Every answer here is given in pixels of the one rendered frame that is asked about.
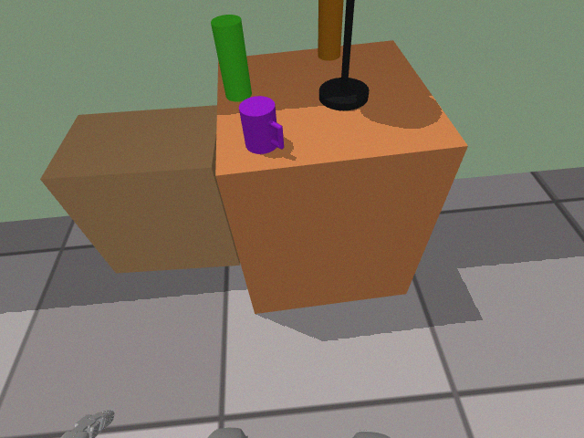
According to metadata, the left robot hand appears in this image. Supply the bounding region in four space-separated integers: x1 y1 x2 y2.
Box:
61 410 114 438

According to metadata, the desk lamp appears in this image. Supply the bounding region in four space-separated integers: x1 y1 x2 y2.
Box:
319 0 369 110

